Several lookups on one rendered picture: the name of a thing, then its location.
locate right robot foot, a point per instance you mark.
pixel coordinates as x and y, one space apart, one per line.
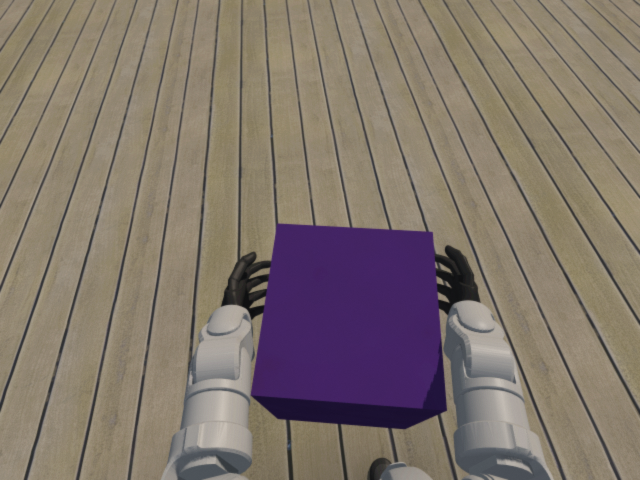
378 467

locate carton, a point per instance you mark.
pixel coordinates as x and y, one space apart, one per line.
350 332

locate robot left forearm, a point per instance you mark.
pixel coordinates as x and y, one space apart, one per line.
214 438

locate robot right forearm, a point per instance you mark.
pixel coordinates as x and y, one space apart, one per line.
493 434

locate right robot shin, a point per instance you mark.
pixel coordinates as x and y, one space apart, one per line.
393 466

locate robot left hand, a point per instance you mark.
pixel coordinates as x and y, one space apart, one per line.
239 284

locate robot right hand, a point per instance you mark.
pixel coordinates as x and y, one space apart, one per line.
461 280

